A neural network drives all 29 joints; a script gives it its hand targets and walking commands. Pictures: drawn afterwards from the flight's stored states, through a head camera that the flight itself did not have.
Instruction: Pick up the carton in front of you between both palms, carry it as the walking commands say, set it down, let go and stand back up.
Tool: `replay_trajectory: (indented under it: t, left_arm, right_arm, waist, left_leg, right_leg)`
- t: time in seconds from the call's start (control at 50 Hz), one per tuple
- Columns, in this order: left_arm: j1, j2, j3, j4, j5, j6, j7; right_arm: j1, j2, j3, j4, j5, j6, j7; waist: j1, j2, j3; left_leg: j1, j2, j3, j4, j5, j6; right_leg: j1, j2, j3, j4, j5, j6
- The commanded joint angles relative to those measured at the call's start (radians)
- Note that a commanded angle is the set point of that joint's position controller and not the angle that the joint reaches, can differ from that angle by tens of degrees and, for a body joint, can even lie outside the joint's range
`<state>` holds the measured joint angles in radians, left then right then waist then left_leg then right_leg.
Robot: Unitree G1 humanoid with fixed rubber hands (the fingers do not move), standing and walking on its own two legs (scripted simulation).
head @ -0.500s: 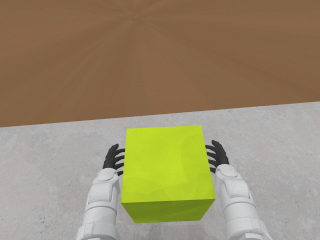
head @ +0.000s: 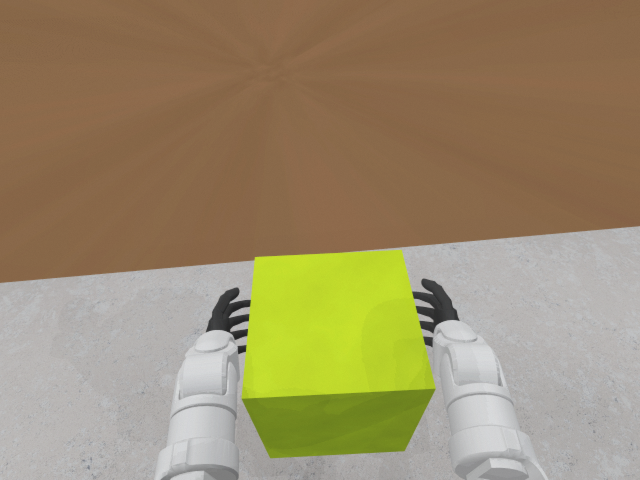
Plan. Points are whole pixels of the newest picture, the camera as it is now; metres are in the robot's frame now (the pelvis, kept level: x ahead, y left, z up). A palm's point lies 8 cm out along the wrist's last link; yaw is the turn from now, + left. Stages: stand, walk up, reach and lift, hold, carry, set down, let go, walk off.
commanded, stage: reach and lift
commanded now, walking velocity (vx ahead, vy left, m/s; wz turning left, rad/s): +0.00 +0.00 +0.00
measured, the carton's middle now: (333, 358) +0.31 +0.00 -0.05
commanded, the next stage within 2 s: hold in 0.66 s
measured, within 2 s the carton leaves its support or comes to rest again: neither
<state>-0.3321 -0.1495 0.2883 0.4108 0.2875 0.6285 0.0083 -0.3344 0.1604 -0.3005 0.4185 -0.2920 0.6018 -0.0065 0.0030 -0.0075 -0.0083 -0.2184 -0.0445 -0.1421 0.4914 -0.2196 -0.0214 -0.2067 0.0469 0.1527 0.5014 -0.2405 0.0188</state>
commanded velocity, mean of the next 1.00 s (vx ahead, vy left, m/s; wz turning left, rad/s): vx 0.00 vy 0.00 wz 0.00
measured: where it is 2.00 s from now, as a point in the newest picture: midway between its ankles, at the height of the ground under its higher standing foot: outside the picture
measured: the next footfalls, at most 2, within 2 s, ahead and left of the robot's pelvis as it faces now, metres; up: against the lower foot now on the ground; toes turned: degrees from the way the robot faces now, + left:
none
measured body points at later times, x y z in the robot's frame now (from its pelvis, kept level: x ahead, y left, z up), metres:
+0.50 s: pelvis +0.02 +0.00 +0.01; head -0.01 +0.00 +0.46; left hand +0.32 +0.15 +0.03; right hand +0.32 -0.15 +0.03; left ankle +0.03 +0.13 -0.74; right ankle +0.02 -0.13 -0.74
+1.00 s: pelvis +0.01 +0.00 +0.01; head -0.04 +0.00 +0.46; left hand +0.31 +0.15 +0.04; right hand +0.31 -0.15 +0.05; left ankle +0.03 +0.13 -0.74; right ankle +0.02 -0.13 -0.74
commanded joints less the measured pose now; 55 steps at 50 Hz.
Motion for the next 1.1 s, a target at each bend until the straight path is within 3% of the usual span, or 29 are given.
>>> replay_trajectory:
  t: [0.0,0.38,0.62,0.74,0.86,1.08]
  left_arm:
    - [-0.613,-1.017,-0.587,-0.024,-0.265,-0.046,-0.271]
    - [-0.47,-0.976,-0.629,-0.147,-0.281,0.001,-0.253]
    - [-0.451,-0.957,-0.638,-0.189,-0.289,0.028,-0.253]
    - [-0.432,-0.954,-0.714,-0.298,-0.337,0.065,-0.245]
    - [-0.424,-0.914,-0.636,-0.234,-0.287,0.104,-0.244]
    - [-0.539,-0.957,-0.648,-0.218,-0.304,0.09,-0.255]
  right_arm:
    - [-0.583,1.016,0.584,0.007,0.255,-0.024,0.272]
    - [-0.44,0.975,0.625,-0.113,0.276,0.025,0.26]
    - [-0.419,0.962,0.637,-0.161,0.283,0.053,0.254]
    - [-0.397,0.961,0.707,-0.271,0.326,0.095,0.245]
    - [-0.396,0.913,0.634,-0.207,0.284,0.13,0.25]
    - [-0.511,0.945,0.642,-0.19,0.296,0.112,0.264]
  waist:
    - [-0.003,0.008,-0.308]
    - [0.0,0.009,-0.297]
    - [0.0,0.003,-0.269]
    - [-0.007,0.0,-0.319]
    - [-0.002,0.007,-0.159]
    - [-0.006,0.006,-0.227]
  left_leg:
    - [0.125,-0.049,0.086,-0.083,0.051,0.011]
    - [0.199,-0.058,0.077,-0.121,0.246,0.001]
    - [0.209,-0.061,0.077,-0.138,0.245,0.0]
    - [0.253,-0.062,0.07,-0.149,0.317,-0.002]
    - [0.197,-0.056,0.081,-0.182,0.125,0.004]
    - [0.206,-0.051,0.084,-0.16,0.085,0.005]
  right_leg:
    - [0.044,0.046,-0.086,-0.101,0.053,-0.01]
    - [0.133,0.058,-0.081,-0.137,0.251,0.002]
    - [0.156,0.057,-0.078,-0.155,0.264,0.006]
    - [0.207,0.056,-0.071,-0.165,0.346,0.01]
    - [0.146,0.053,-0.084,-0.197,0.143,0.0]
    - [0.132,0.049,-0.089,-0.18,0.097,-0.006]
